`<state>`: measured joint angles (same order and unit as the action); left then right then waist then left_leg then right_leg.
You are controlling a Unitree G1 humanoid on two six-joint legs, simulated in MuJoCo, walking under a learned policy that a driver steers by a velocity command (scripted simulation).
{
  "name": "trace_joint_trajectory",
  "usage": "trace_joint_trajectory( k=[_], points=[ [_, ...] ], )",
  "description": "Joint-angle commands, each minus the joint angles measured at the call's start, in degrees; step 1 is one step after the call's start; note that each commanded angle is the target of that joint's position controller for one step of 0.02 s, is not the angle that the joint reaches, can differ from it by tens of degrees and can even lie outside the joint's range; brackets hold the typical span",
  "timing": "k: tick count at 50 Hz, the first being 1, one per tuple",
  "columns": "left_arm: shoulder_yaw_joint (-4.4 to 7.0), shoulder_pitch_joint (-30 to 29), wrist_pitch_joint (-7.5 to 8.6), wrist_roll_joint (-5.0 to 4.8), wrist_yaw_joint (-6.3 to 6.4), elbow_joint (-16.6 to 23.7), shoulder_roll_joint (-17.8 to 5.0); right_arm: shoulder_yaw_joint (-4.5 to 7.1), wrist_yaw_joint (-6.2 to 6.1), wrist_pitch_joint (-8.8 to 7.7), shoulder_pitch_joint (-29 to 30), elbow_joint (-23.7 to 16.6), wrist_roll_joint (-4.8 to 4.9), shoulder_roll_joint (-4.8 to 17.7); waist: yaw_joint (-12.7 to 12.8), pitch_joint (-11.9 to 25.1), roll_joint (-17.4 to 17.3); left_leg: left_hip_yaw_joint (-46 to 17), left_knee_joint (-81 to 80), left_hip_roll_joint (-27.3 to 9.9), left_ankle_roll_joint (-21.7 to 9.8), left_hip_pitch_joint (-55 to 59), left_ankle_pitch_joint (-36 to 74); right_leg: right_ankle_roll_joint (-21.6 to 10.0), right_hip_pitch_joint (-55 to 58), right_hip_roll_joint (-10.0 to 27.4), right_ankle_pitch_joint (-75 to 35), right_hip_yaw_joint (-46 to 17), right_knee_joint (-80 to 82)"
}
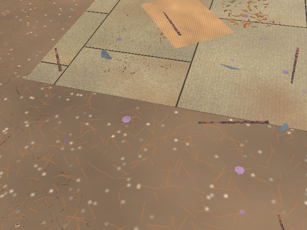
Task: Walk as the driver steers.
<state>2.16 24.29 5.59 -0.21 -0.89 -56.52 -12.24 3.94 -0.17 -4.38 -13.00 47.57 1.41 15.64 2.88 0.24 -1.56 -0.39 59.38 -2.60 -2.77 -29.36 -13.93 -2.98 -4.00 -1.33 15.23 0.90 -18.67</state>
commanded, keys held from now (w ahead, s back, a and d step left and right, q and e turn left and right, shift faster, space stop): w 1.00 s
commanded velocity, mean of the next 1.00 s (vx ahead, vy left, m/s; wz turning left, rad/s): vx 0.48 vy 0.00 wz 0.00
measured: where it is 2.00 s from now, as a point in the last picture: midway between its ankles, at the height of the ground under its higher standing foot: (172, 132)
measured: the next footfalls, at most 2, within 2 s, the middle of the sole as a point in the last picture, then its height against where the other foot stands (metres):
left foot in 0.30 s outside the picture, level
right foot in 0.82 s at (195, 203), level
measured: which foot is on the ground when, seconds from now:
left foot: up 0.00-0.28, down 0.30-0.84, up 0.86-1.00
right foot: down 0.00-0.32, up 0.34-0.80, down 0.82-1.00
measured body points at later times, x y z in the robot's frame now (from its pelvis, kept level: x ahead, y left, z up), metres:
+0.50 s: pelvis +0.27 +0.07 +0.00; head +0.29 +0.07 +0.45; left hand +0.36 +0.34 -0.13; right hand +0.34 -0.20 -0.13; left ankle +0.30 +0.15 -0.75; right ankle +0.28 -0.10 -0.66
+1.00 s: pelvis +0.57 +0.00 -0.01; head +0.59 -0.01 +0.44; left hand +0.67 +0.26 -0.12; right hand +0.63 -0.28 -0.14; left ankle +0.51 +0.15 -0.66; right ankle +0.61 -0.08 -0.75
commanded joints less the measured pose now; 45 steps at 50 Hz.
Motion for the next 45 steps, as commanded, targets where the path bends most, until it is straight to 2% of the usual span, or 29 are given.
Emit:
trace_joint_trajectory(
  k=[1, 4, 7, 10, 11, 12, 13, 14, 15, 16, 17, 18, 19, 20, 21, 23, 25, 27, 31, 34, 36, 39, 40, 41, 42, 43, 44, 45],
  points=[
    [0.73, 2.8, -0.14, 0.09, 0.74, 1.5, -7.0, 0.2, 0.86, -0.77, 7.3, -5.0, -0.49, 1.3, 0.8, -4.8, 6.5, 0.1, -6.1, -2.6, 1.5, -15.9, 6.3, -7.4, 8.4, 13.2, -14.5, -12.3, 11.0],
    [0.86, 2.9, -0.68, 0.23, 1.6, 1.7, -9.0, -0.81, 1.3, -0.82, 14.2, -7.2, -0.28, -0.3, 2.0, -6.3, 6.3, 1.7, -18.1, -1.3, 2.9, -11.4, 12.9, -7.1, 3.5, 11.9, -15.7, -8.2, 12.7],
    [1.04, 4.8, -0.69, -0.3, 1.88, 0.8, -9.8, -1.1, 2.01, -0.94, 18.8, -8.6, 0.17, 0.5, 2.7, -8.2, 7.0, 2.5, -24.8, 0.0, 2.9, -6.9, 17.1, -7.5, 1.3, 12.9, -14.4, -6.8, 14.0],
    [1.44, 4.8, -0.95, -0.9, 1.94, 0.1, -10.2, -1.01, 2.75, -1.28, 20.9, -9.7, 0.33, 1.9, 1.5, -9.1, 6.9, 1.2, -28.5, 0.0, 0.7, -6.4, 15.9, -6.8, 5.8, 15.5, -18.5, -6.3, 12.2],
    [1.69, 4.3, -1.15, -0.91, 1.93, 0.2, -10.6, -0.78, 2.95, -1.44, 20.4, -9.8, 0.25, 2.8, 0.5, -8.3, 7.0, 1.4, -29.3, 0.4, -0.3, -4.9, 14.4, -6.2, 7.6, 16.1, -23.0, -5.9, 10.3],
    [1.96, 3.6, -1.36, -0.76, 1.91, 0.4, -11.3, -0.3, 2.98, -1.53, 18.5, -9.4, 0.14, 3.9, -1.1, -6.2, 7.6, 2.1, -29.5, 1.6, -1.3, -1.2, 12.7, -5.6, 9.0, 16.3, -32.1, -5.3, 7.0],
    [2.27, 2.8, -1.71, -0.54, 1.91, 0.7, -12.1, 0.48, 2.76, -1.49, 14.3, -8.4, 0.03, 5.5, -3.7, -2.6, 8.6, 3.5, -29.2, 3.4, -2.5, 5.2, 11.0, -4.9, 9.7, 15.9, -43.5, -4.4, 1.4],
    [2.14, 2.0, -2.25, -0.16, 1.91, 1.0, -11.7, 1.81, 2.3, -1.29, 4.8, -5.4, 0.17, 7.7, -8.5, 3.3, 8.5, 4.7, -29.5, 5.2, -4.2, 17.2, 10.8, -3.5, 7.4, 13.6, -50.8, -2.5, -9.5],
    [1.53, 1.6, -2.44, 0.46, 1.96, 2.2, -10.6, 2.82, 1.63, -0.99, -6.3, -2.7, -0.13, 10.3, -13.0, 10.8, 6.1, -2.7, -27.5, -1.4, -7.1, 35.6, 8.9, -1.8, -4.5, 11.4, -40.6, -1.8, -24.9],
    [-0.96, 9.5, -1.42, 0.54, 1.23, 3.2, -1.8, 3.9, 1.63, -0.84, -12.6, -0.9, -1.25, 16.0, -9.2, 21.4, -10.4, -31.9, -32.6, -17.5, -17.0, 56.9, -5.2, 2.1, -26.8, 0.3, -3.2, -1.1, -49.0],
    [-0.31, 7.9, 0.33, -0.95, 0.79, 2.0, -4.9, 2.41, 1.81, -0.74, -12.2, -0.3, -0.93, 10.8, -10.3, 23.0, -11.0, -46.1, -43.6, -19.8, -17.7, 54.9, -14.1, 1.2, -33.5, -1.2, 16.3, -9.3, -57.5],
    [1.2, 0.5, 1.32, -2.67, 0.59, 4.8, -10.0, 1.4, 1.79, -0.93, -6.0, -0.7, -0.55, 8.0, -9.0, 10.8, -8.5, -36.9, -45.0, -17.5, -13.8, 45.4, -14.3, 0.1, -38.9, 2.5, 12.7, -8.2, -59.9],
    [1.3, -3.8, 1.76, -2.73, 0.88, 6.0, -10.4, 0.86, 1.81, -1.13, -0.8, -1.6, -0.64, 6.5, -7.1, 5.2, -3.6, -28.5, -46.3, -15.3, -12.0, 35.6, -8.2, -0.4, -37.5, 5.7, 6.9, -6.6, -57.6],
    [1.6, -5.3, 1.58, -1.85, 1.33, 6.1, -9.9, 0.36, 2.07, -1.41, 2.5, -1.9, -1.16, 4.9, -5.0, 1.8, -0.7, -21.9, -47.8, -12.9, -10.9, 27.4, -1.1, -0.1, -34.8, 7.8, 2.8, -5.7, -54.0],
    [1.82, -3.9, 0.86, -1.18, 1.57, 5.8, -8.8, -0.03, 2.25, -1.81, 4.2, -1.8, -1.82, 3.6, -2.7, 1.0, -2.2, -17.1, -49.3, -10.5, -10.0, 22.3, 3.0, 0.0, -30.6, 9.7, 0.2, -6.2, -51.1],
    [1.55, -2.2, -0.58, -0.82, 1.64, 5.4, -6.2, -0.1, 2.49, -2.27, 4.0, -0.6, -1.64, 3.3, -1.0, 0.5, -3.0, -12.7, -51.8, -8.9, -10.6, 17.3, 6.5, 0.8, -27.3, 10.4, -1.0, -5.5, -48.3],
    [1.69, -5.2, -1.35, -0.48, 1.84, 6.9, -6.4, 0.12, 2.07, -2.61, 2.2, 0.8, -1.57, 4.8, -0.9, -1.8, -2.3, -9.9, -53.7, -8.7, -11.5, 15.2, 9.0, 1.9, -30.0, 11.0, -4.2, -4.8, -44.2],
    [1.78, -10.5, -1.3, 0.08, 1.86, 9.0, -6.9, 0.34, 1.25, -2.47, -0.2, 2.0, -1.54, 6.2, -2.1, -3.5, -1.2, -8.5, -54.5, -8.6, -11.6, 16.5, 11.0, 3.1, -34.4, 11.2, -10.5, -4.6, -37.0],
    [0.97, -19.7, -0.35, -0.04, 0.89, 11.6, -5.4, 0.3, 0.26, -1.86, -4.4, 3.6, -0.92, 7.7, -5.1, -4.4, -0.5, -3.9, -54.5, -6.5, -9.2, 18.3, 13.2, 3.2, -31.9, 8.5, -22.7, -1.9, -20.3],
    [0.51, -25.1, -0.11, -0.62, -0.03, 13.5, -5.4, 0.35, 0.08, -1.27, -8.5, 5.6, -0.36, 8.4, -7.1, -5.2, -0.3, -3.9, -53.1, -8.3, -9.0, 23.8, 12.6, 2.9, -32.2, 7.2, -23.4, -1.6, -14.7],
    [0.45, -27.6, 0.13, -0.75, -0.78, 15.1, -6.1, 0.48, -0.07, -0.49, -10.1, 6.6, -0.26, 8.6, -7.3, -5.7, -0.3, -4.5, -50.7, -10.5, -8.6, 29.2, 14.3, 1.9, -34.0, 6.8, -20.2, -2.2, -12.2],
    [0.99, -26.0, 0.51, -0.8, -1.56, 15.7, -8.1, 0.95, -0.31, 0.65, -9.6, 7.0, -0.3, 9.7, -5.1, -3.6, -1.8, -5.0, -45.2, -12.4, -7.2, 34.5, 24.2, -0.3, -29.9, 5.0, -12.7, -1.2, -10.0],
    [1.72, -21.8, 0.61, -0.77, -1.51, 14.7, -9.6, 1.03, -0.33, 1.0, -8.5, 6.7, -0.41, 10.2, -2.4, -0.8, -2.7, -4.0, -40.0, -11.4, -6.3, 34.5, 34.2, -1.5, -23.2, 3.1, -11.2, 0.6, -9.3],
    [3.15, -12.5, 0.6, -0.73, -1.17, 11.9, -12.1, 0.57, -0.33, 1.37, -7.9, 6.4, -0.75, 9.1, 2.0, 5.0, -2.2, -1.7, -29.2, -8.3, -4.8, 31.8, 40.4, -3.3, -10.6, 1.7, -12.0, 1.8, -8.7],
    [4.4, -1.4, 0.44, -0.04, -0.6, 9.6, -16.4, -0.51, -0.43, 1.32, -8.6, 4.8, -1.81, 7.0, 5.5, 14.2, 3.0, 0.9, -11.6, -4.8, -2.9, 20.1, 27.7, -7.0, 8.1, 11.1, -13.8, -8.6, -11.2],
    [5.27, 2.4, 0.0, -0.12, -0.89, 7.9, -20.1, -2.76, 0.39, -0.01, -16.4, 5.0, -1.63, -1.0, 1.6, 21.6, 18.6, 1.0, 8.5, 6.3, 1.0, -3.8, -10.3, -16.0, 28.1, 23.5, -0.2, -36.2, -4.9],
    [3.54, 1.9, 0.0, -0.34, -0.89, 8.4, -13.9, -1.55, 0.61, -1.37, -13.0, 5.7, -0.34, 4.8, 3.7, 20.8, 13.5, -7.1, 15.4, 4.6, 0.1, -10.3, -18.6, -14.5, 27.6, 23.1, 5.4, -42.1, 0.6],
    [2.78, -3.1, 0.15, -0.26, -0.66, 9.3, -12.0, -0.54, 0.81, -2.29, -7.1, 3.6, 1.17, 8.4, 3.1, 12.1, 10.6, -6.4, 16.4, 1.6, -0.9, -14.0, -14.1, -12.0, 20.3, 21.5, 2.8, -33.5, 1.6]
  ],
)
